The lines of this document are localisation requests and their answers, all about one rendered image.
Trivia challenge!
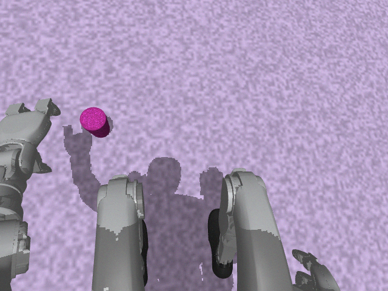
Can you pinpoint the cup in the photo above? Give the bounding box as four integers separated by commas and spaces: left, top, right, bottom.
80, 107, 110, 138

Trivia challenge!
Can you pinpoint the left robot hand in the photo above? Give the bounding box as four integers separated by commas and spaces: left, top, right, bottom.
0, 98, 61, 174

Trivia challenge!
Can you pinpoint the right robot foot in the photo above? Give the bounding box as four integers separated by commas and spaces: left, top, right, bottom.
208, 209, 233, 279

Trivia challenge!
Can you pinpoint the right robot hand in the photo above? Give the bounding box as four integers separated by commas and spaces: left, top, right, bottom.
292, 249, 340, 291

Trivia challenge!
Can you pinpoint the left robot arm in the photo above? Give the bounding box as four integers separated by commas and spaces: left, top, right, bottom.
0, 139, 37, 291

